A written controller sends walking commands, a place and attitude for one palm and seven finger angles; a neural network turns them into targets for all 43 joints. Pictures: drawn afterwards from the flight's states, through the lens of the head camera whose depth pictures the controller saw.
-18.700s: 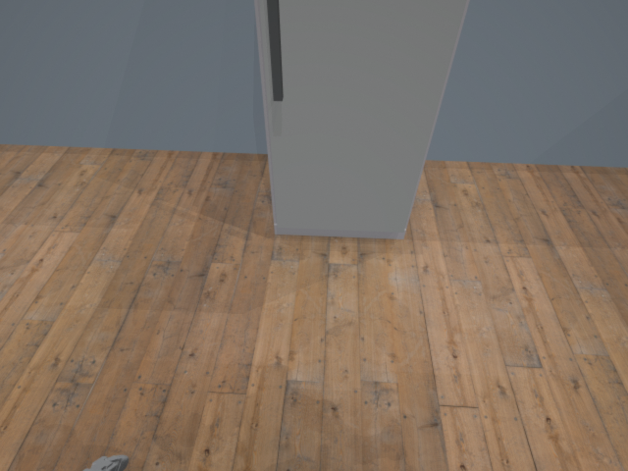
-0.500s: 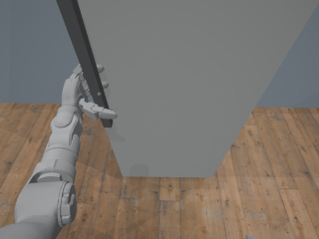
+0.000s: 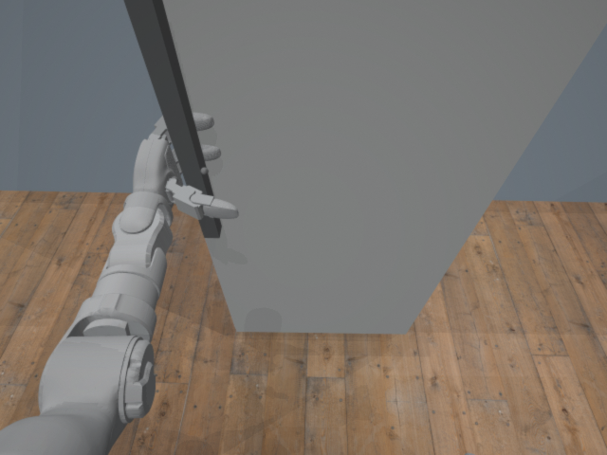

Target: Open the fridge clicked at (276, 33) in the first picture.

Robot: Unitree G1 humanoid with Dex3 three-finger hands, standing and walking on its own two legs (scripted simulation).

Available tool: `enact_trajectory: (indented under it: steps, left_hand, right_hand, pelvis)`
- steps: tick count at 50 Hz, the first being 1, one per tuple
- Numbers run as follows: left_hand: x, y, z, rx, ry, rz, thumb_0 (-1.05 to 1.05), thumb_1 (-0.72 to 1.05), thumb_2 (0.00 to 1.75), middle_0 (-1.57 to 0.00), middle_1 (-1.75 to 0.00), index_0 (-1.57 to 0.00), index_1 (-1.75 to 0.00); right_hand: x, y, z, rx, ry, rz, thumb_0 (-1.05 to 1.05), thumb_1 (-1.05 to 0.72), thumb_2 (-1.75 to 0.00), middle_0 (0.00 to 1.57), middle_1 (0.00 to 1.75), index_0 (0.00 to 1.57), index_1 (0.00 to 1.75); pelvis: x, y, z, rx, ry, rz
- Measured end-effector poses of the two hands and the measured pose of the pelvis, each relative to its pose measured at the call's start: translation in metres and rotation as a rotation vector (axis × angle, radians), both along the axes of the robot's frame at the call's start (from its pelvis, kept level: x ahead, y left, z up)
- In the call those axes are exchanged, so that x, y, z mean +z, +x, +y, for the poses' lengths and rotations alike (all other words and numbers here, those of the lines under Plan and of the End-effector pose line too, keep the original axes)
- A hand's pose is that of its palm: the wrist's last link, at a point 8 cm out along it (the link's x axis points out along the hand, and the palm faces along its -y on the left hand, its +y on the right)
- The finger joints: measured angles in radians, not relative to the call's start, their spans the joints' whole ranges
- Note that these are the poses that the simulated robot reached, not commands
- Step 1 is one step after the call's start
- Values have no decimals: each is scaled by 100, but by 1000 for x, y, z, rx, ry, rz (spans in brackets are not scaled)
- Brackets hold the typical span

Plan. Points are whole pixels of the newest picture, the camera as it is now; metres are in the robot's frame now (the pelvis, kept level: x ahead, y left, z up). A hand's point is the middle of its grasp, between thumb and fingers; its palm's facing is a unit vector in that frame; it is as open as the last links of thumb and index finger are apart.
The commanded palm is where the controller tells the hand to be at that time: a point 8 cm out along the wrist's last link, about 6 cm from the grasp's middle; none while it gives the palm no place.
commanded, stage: grip the handle and tug to test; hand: left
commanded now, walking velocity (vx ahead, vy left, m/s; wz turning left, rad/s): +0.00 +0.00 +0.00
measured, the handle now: (187, 122) +0.51 +0.15 +0.16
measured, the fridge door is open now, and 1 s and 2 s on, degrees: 0 0 9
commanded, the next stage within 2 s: pull the door a little, standing still in 1.34 s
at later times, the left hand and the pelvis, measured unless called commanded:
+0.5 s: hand (200, 174) +0.45 +0.13 +0.12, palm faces -0.01 -1.00 -0.01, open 7.3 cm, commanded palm +0.42 +0.19 +0.12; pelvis +0.00 +0.00 +0.00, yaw +0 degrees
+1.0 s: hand (200, 173) +0.45 +0.13 +0.12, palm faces -0.03 -1.00 -0.01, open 6.1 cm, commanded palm +0.42 +0.19 +0.12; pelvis +0.00 -0.01 +0.00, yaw +0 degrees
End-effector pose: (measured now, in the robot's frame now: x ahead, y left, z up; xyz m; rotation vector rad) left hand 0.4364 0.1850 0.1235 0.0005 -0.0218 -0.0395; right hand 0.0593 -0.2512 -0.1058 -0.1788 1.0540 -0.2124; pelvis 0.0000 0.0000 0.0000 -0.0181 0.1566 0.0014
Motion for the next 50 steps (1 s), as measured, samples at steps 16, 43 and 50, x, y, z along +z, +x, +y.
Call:
enact_trajectory:
  steps: [16,43,50]
  left_hand:
    - [1,-5,3,14,5,0,0,4,53,-36,-127,-36,-128]
    - [1,-7,3,20,6,6,1,65,79,-38,-137,-36,-137]
    - [1,-6,4,11,5,6,1,64,79,-39,-137,-37,-137]
  right_hand:
    - [0,-7,-3,-23,9,18,0,-91,-90,20,30,20,30]
    - [2,8,-11,-4,3,-13,0,-91,-90,20,30,20,30]
    - [1,6,-11,-2,-1,1,0,-91,-90,20,30,20,30]
  pelvis:
    - [2,6,-2,-9,0,-9]
    - [3,5,-9,-3,4,-13]
    - [2,4,-10,0,3,-11]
